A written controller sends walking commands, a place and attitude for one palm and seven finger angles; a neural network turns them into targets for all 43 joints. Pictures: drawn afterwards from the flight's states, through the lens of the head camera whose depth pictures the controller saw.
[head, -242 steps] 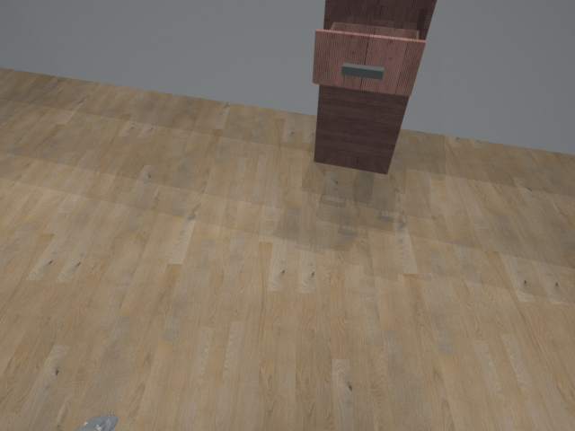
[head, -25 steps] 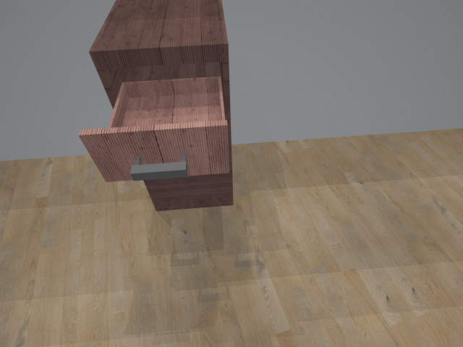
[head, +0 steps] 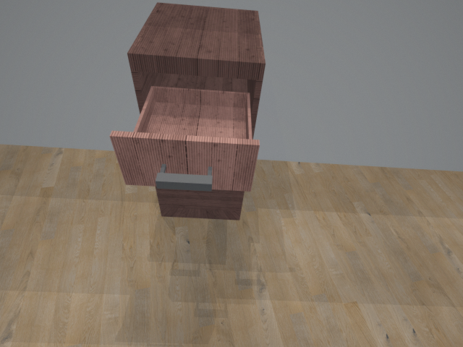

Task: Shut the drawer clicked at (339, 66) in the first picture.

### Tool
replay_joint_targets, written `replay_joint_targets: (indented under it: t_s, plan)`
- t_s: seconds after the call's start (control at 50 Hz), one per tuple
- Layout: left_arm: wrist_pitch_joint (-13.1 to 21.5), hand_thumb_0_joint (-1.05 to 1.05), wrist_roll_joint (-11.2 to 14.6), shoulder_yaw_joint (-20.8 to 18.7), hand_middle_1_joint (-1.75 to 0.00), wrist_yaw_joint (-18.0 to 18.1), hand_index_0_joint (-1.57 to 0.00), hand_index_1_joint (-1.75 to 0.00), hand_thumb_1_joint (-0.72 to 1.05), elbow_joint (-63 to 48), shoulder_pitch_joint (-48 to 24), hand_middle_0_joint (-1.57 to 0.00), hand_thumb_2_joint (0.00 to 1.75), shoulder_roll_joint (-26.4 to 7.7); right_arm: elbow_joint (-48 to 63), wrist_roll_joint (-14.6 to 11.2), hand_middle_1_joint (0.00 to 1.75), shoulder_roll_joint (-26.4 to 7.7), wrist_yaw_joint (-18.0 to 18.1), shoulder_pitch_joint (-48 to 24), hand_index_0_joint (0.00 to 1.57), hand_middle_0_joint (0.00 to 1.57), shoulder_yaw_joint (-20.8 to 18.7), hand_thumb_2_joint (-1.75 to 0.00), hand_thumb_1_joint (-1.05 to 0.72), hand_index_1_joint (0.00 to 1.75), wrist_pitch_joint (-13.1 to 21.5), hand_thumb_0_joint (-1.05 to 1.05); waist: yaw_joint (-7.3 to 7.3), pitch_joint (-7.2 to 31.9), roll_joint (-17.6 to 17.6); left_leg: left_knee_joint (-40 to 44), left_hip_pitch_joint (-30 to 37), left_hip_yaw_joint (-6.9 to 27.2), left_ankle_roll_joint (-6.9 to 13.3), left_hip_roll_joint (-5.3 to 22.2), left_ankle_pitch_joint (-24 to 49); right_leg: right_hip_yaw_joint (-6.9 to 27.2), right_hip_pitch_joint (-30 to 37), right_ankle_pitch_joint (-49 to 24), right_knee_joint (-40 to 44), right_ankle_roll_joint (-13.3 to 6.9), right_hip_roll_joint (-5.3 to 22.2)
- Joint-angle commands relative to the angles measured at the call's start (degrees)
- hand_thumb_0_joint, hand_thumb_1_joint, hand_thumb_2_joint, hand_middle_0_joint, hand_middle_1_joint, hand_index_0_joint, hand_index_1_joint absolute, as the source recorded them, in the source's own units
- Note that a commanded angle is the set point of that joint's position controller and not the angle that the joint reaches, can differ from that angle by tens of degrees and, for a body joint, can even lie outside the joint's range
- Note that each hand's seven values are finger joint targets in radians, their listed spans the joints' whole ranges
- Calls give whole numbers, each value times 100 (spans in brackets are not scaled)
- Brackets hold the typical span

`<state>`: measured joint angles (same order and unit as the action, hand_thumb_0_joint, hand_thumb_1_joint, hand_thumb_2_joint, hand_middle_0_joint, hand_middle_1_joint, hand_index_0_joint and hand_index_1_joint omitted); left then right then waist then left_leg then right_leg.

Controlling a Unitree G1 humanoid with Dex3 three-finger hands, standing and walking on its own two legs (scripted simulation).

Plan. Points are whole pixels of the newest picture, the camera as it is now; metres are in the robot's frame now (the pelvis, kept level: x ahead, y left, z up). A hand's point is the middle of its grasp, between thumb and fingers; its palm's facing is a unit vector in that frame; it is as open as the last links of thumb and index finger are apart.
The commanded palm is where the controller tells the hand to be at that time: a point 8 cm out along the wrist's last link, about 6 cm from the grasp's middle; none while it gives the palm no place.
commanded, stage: take the last steps up to it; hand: left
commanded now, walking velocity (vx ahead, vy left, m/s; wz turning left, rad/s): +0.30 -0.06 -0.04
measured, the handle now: (185, 175) +0.51 +0.16 -0.06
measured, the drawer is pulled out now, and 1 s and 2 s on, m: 0.30 0.30 0.30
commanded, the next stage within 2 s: come to a stop and stand still in 0.48 s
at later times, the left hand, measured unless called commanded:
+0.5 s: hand (185, 293) +0.26 +0.12 -0.17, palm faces -0.01 -0.98 -0.20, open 7.4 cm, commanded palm none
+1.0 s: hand (170, 319) +0.21 +0.14 -0.18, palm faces +0.04 -0.97 -0.23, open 7.4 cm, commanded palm none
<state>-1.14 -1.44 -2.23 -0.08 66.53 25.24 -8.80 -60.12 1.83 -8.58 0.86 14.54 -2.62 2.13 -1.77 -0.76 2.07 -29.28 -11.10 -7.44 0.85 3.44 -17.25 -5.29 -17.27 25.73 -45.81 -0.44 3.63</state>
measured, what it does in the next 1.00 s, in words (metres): walks ahead: right foot, then left foot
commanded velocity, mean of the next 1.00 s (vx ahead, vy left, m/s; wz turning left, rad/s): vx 0.04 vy -0.03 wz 0.00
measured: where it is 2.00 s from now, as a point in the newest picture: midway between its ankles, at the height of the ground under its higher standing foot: outside the picture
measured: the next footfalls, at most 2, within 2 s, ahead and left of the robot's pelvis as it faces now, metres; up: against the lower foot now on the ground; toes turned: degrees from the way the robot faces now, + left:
right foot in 0.36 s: +0.25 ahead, -0.16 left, +0.00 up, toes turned -9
left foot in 0.70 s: +0.24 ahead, +0.05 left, +0.00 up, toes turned +8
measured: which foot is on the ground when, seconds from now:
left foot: down 0.00-0.36, up 0.38-0.68, down 0.70-1.00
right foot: up 0.00-0.34, down 0.36-0.76, up 0.78-1.00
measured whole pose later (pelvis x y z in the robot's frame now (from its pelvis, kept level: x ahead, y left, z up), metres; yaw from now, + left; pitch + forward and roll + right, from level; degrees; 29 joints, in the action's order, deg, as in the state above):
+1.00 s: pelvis +0.20 -0.05 +0.00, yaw -2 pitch +0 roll +0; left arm -2.9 -0.8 -2.6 2.0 60.6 14.5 -10.6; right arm -57.9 1.2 -7.6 2.4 4.0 -2.2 -1.0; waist -2.1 -6.3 0.3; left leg -25.9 -16.4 -7.7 1.4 3.4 -8.9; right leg -1.1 -20.0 29.0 -50.9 2.0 2.0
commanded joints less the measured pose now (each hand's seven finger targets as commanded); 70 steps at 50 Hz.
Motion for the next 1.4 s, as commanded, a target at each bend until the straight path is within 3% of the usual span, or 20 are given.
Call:
replay_joint_targets:
  t_s: [0.0,0.08,0.24,0.3,0.32,0.34,0.38,0.48,0.64,0.68,0.74,0.84,0.92,1.02,1.06,1.1,1.12,1.18,1.28,1.38]
  plan:
    - [259,0,-38,-127,-30,-106,-20,-30,90,-703,-837,-20,90,-302,-27,-27,30,-750,84,787,20,20,-91,-90,-90,30,107,0,336,-873,-841,2278,512,1795,780,1585,-763,345,-2115,-671,-1511,8,370]
    - [189,0,-9,-124,-30,-112,-20,-30,90,-714,-924,-20,90,-267,-138,-69,30,-652,108,967,20,20,-50,-90,-90,30,222,0,226,-602,-793,2071,781,989,809,1330,1217,232,-1961,-1178,-1168,159,380]
    - [231,0,26,-146,-30,-116,-20,-30,90,-1095,-1813,-20,90,-323,-329,19,30,-777,65,1095,20,20,-158,-90,-90,30,135,0,336,-739,-952,1542,611,632,705,1403,1816,-140,-1010,-1246,771,14,129]
    - [341,0,-3,-232,-30,-86,-20,-30,90,-748,-732,-20,90,-600,-367,-33,30,-749,49,1023,20,20,-144,-90,-90,30,97,0,-186,-188,-533,19,182,218,372,972,2349,-325,916,-1663,1609,-122,-189]
    - [426,0,-33,-333,-30,-39,-20,-30,90,-508,22,-20,90,-1006,-358,-90,30,-585,1,1125,20,20,-115,-90,-90,30,116,0,-497,401,209,-1408,-667,-73,163,601,1631,525,2228,-1741,1804,-384,529]
    - [461,0,-5,-468,-30,34,-20,-30,90,-446,499,-20,90,-1625,-163,-154,30,-213,-23,1332,20,20,-35,-90,-90,30,112,0,-478,983,1598,-3262,-1828,-202,-55,-169,-1420,2664,3088,-2696,2543,-971,2078]
    - [399,0,72,-386,-30,82,-20,-30,90,-635,-260,-20,90,-1488,-59,-152,30,-325,10,842,20,20,-90,-90,-90,30,29,0,-313,564,941,-4438,-2038,636,49,164,-1422,2743,1736,-1157,3190,-1274,2136]
    - [462,0,13,-140,-30,166,-20,-30,90,-835,-1266,-20,90,-689,-144,-47,30,-122,-21,918,20,20,-15,-90,-90,30,-131,0,353,79,321,-3068,-1293,492,-178,461,-516,738,209,-2559,3199,-901,1401]
    - [329,0,87,-23,-30,186,-20,-30,90,-672,-1231,-20,90,-624,-133,-101,30,-96,12,534,20,20,126,-90,-90,30,-93,0,327,112,334,241,210,312,-330,116,1091,336,276,-3012,2595,-561,769]
    - [242,0,118,36,-30,215,-20,-30,90,-650,-941,-20,90,-430,-108,-100,30,-565,49,444,20,20,89,-90,-90,30,-24,0,201,121,-636,643,562,884,-78,792,3004,200,156,-2143,2220,-89,358]
    - [52,0,105,44,-30,245,-20,-30,90,-563,-690,-20,90,-524,50,-157,30,-805,148,-152,20,20,55,-90,-90,30,-92,0,30,-265,-1615,1246,-123,1355,446,1277,3522,34,528,-813,1674,182,103]
    - [-59,0,58,-49,-30,227,-20,-30,90,-648,-623,-20,90,-626,195,-118,30,-1053,269,-215,20,20,-137,-90,-90,30,-194,0,175,365,-988,848,1019,1394,1056,1724,5281,492,-507,414,-271,186,-14]
    - [-113,0,45,-142,-30,234,-20,-30,90,-849,-704,-20,90,-507,332,-79,30,-1125,225,-347,20,20,-264,-90,-90,30,-298,0,234,716,-845,668,1039,1128,1055,1633,4612,585,-741,403,-896,253,-85]
    - [-82,0,41,-99,-30,219,-20,-30,90,-828,-362,-20,90,-362,406,-64,30,-1047,109,-680,20,20,-270,-90,-90,30,-328,0,77,547,-1179,843,-5,1072,752,1341,2157,267,272,-297,754,153,-78]
    - [-5,0,-17,-84,-30,229,-20,-30,90,-725,-132,-20,90,-552,385,-135,30,-845,57,-620,20,20,-246,-90,-90,30,-346,0,-27,397,-364,280,-551,803,307,762,818,420,842,-1342,2356,148,33]
    - [45,0,-37,-103,-30,219,-20,-30,90,-960,-789,-20,90,-1213,532,-168,30,-370,-41,-644,20,20,-131,-90,-90,30,-435,0,151,-146,1109,-833,-819,373,-188,-112,-898,2020,-309,-563,3431,-621,1534]
    - [70,0,-40,-138,-30,220,-20,-30,90,-1024,-944,-20,90,-1225,558,-120,30,-442,-40,-849,20,20,-152,-90,-90,30,-503,0,26,-276,1368,-1430,-826,630,-133,-111,-1073,2212,-718,-282,3603,-790,1487]
    - [97,0,-15,-63,-30,214,-20,-30,90,-995,-1380,-20,90,-964,206,-124,30,-465,-29,-342,20,20,-114,-90,-90,30,-466,0,303,-391,854,-1920,-783,702,-98,-107,-564,1447,-489,-1133,3203,-770,995]
    - [157,0,49,-62,-30,227,-20,-30,90,-743,-985,-20,90,-858,-32,-134,30,-329,57,-44,20,20,22,-90,-90,30,-322,0,151,-90,472,-190,-346,605,-191,-60,-172,1231,439,-2300,2712,-726,858]
    - [157,0,137,30,-30,208,-20,-30,90,-478,-953,-20,90,-622,-377,-116,30,-521,146,161,20,20,125,-90,-90,30,-138,0,57,67,-694,847,104,1123,5,446,1585,751,765,-2140,2485,-82,255]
